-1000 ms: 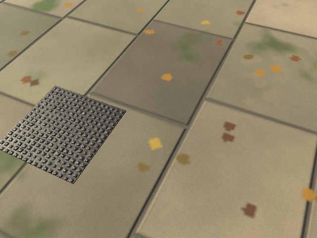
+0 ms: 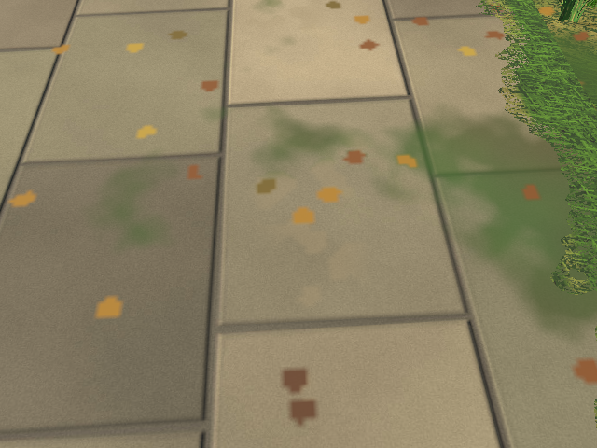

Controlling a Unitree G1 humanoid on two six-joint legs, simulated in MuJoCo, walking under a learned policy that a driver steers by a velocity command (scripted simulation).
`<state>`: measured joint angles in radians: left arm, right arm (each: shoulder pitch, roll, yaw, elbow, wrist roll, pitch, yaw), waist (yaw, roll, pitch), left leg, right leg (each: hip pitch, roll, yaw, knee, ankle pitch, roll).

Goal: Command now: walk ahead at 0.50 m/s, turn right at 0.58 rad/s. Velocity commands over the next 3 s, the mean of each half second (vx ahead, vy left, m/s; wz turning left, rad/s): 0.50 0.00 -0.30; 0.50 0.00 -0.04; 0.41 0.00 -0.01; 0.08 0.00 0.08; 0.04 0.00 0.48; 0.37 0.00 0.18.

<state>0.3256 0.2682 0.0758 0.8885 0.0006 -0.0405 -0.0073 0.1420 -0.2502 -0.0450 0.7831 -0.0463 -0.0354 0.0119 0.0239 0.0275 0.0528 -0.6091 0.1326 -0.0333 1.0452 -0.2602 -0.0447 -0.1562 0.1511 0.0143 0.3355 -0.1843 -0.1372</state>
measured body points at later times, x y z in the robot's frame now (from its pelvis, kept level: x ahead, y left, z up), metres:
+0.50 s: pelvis +0.28 +0.05 +0.00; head +0.30 +0.07 +0.45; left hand +0.39 +0.31 -0.14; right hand +0.31 -0.22 -0.12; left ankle +0.31 +0.13 -0.74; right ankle +0.24 -0.07 -0.66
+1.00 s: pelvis +0.54 -0.04 +0.00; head +0.55 -0.05 +0.45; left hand +0.65 +0.22 -0.12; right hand +0.54 -0.30 -0.14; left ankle +0.51 +0.11 -0.66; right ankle +0.55 -0.10 -0.74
